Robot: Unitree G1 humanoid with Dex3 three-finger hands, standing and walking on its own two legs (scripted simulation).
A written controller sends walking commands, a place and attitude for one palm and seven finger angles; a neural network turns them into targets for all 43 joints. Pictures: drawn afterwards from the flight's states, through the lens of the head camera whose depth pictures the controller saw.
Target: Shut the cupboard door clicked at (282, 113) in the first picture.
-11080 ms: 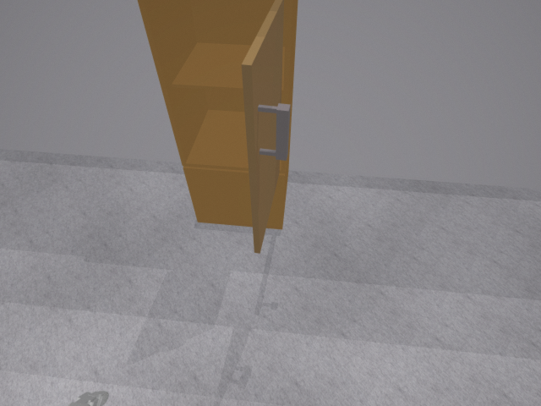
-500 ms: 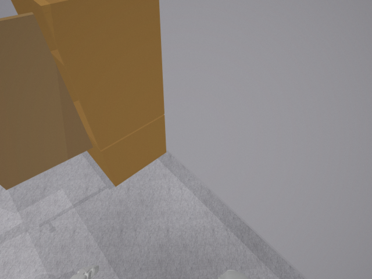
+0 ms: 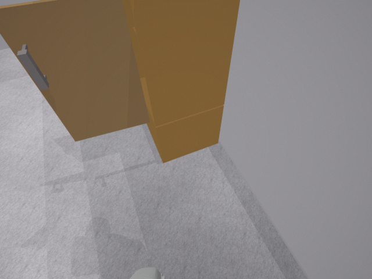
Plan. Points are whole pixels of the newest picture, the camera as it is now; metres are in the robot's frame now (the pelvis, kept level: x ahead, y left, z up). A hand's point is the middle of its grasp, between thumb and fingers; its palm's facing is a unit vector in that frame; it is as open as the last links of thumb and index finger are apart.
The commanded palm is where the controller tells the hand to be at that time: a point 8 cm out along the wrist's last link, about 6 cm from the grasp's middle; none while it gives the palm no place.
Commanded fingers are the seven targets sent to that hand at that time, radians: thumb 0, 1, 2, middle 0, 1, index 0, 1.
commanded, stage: turn to face it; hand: left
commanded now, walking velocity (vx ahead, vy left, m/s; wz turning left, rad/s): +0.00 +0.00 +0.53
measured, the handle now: (34, 67) +0.69 +0.54 +0.04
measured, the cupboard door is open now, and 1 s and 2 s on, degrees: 86 86 86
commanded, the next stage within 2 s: take the last steps up to it in 0.54 s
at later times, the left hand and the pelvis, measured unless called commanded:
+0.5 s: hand out of the picture +0.03 +0.27 -0.16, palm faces +0.25 -0.93 -0.25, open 7.3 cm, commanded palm none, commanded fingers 0.00 0.90 0.90 -0.20 -0.30 -0.20 -0.30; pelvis -0.01 +0.04 +0.00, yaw +12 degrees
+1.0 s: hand out of the picture -0.11 +0.17 -0.15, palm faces +0.43 -0.87 -0.23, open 7.3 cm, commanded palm none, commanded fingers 0.00 0.90 0.90 -0.20 -0.30 -0.20 -0.30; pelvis -0.02 +0.01 +0.01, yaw +20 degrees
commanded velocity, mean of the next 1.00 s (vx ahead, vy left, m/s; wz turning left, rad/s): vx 0.11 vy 0.02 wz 0.24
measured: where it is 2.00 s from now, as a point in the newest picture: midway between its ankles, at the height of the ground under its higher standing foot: (162, 263)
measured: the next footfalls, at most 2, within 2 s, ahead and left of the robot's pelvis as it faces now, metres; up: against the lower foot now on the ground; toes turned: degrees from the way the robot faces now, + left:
left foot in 0.10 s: +0.02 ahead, +0.14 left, +0.00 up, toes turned +9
right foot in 0.64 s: +0.05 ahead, -0.09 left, +0.00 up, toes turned +12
